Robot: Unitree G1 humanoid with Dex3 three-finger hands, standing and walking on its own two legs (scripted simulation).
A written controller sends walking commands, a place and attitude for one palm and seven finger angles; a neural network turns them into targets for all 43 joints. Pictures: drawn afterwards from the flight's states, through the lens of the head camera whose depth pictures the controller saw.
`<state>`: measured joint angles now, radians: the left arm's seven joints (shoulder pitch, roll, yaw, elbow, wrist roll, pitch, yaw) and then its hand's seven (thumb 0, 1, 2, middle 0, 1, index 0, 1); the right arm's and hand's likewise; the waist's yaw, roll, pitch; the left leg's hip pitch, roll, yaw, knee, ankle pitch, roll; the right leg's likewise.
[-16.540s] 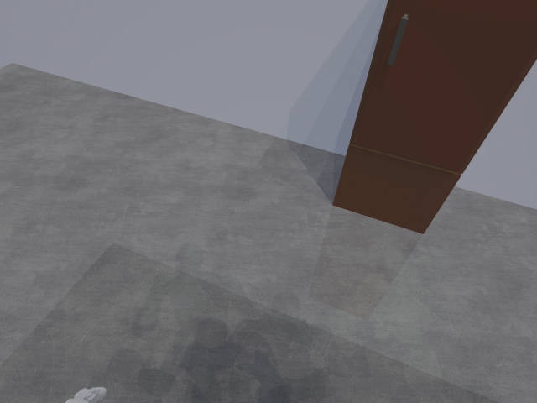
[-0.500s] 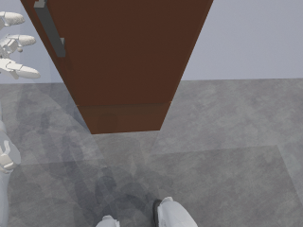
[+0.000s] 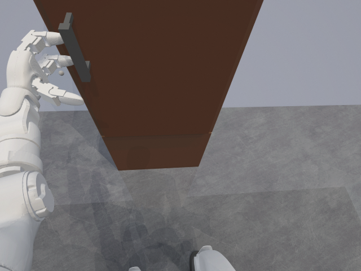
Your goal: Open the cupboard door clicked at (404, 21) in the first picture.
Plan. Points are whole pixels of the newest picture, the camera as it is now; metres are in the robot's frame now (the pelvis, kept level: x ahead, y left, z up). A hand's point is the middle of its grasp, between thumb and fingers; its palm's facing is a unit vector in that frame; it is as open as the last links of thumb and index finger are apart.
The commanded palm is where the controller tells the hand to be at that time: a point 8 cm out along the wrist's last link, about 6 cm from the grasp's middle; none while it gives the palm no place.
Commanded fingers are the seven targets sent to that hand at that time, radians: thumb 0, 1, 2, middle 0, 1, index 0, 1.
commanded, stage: slide the fingers in behind the handle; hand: left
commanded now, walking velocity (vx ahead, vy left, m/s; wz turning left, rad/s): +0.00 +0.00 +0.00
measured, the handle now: (78, 50) +0.57 +0.17 +0.12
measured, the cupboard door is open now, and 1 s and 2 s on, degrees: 0 0 0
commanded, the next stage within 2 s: close the thumb around the handle in 1.14 s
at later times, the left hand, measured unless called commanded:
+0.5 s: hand (68, 77) +0.50 +0.19 +0.12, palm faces -0.01 -1.00 -0.02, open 14.2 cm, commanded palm +0.48 +0.22 +0.11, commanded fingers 0.00 -0.50 0.30 -0.30 -1.20 -0.30 -1.20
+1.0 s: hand (88, 70) +0.52 +0.15 +0.11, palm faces -0.03 -1.00 -0.04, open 13.7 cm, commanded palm +0.49 +0.20 +0.11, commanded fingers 0.00 -0.50 0.30 -0.30 -1.20 -0.30 -1.20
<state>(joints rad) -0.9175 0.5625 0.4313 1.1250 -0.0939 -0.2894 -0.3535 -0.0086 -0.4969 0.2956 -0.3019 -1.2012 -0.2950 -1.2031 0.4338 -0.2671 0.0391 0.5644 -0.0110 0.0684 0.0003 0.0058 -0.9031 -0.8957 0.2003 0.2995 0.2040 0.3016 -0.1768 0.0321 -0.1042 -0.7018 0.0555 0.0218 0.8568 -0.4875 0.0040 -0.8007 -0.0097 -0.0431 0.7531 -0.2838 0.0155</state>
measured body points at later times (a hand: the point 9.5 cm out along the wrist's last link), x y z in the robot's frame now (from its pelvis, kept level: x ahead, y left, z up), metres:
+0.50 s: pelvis -0.01 -0.01 +0.00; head +0.10 +0.00 +0.44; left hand +0.49 +0.24 +0.12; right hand +0.00 -0.28 -0.11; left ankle -0.06 +0.11 -0.70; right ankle +0.04 -0.14 -0.70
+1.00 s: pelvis +0.00 +0.00 +0.00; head +0.12 +0.00 +0.43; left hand +0.52 +0.21 +0.11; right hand -0.02 -0.26 -0.12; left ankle -0.06 +0.11 -0.70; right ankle +0.04 -0.14 -0.70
